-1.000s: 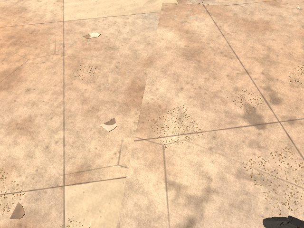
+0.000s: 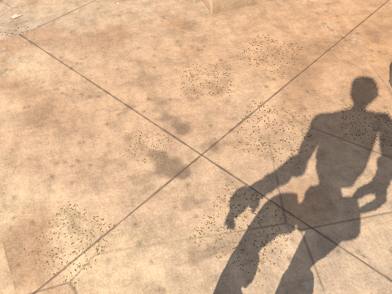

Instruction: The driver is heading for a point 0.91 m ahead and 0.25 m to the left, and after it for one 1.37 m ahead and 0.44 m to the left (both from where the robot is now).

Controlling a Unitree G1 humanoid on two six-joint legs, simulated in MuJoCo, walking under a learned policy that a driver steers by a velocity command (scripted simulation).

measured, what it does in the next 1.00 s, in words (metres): walks ahead: left foot, then right foot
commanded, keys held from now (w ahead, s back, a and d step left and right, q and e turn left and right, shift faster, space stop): no key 0.28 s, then w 0.46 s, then no key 0.26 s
